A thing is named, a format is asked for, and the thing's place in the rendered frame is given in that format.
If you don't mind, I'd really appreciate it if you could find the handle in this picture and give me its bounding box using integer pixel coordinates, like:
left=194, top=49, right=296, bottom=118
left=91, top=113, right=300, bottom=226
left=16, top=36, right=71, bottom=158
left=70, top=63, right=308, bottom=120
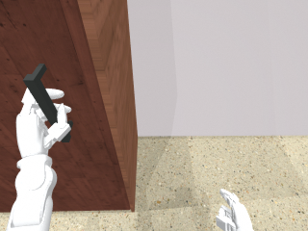
left=23, top=64, right=73, bottom=142

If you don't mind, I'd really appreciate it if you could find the robot left forearm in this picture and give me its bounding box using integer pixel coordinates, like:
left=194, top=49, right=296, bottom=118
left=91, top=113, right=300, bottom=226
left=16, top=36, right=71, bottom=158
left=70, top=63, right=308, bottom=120
left=6, top=154, right=58, bottom=231

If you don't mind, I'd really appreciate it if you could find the wardrobe door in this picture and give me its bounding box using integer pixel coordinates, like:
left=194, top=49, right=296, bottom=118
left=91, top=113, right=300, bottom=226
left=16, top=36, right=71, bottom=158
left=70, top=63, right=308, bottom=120
left=0, top=0, right=131, bottom=213

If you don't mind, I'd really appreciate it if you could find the robot right hand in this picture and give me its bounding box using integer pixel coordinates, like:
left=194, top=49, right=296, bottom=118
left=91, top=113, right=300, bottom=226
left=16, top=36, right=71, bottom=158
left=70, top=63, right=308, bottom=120
left=216, top=189, right=253, bottom=231

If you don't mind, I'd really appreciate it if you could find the robot left hand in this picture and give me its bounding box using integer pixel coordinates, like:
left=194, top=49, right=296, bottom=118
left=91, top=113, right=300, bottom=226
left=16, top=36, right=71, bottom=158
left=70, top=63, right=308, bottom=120
left=15, top=88, right=71, bottom=159

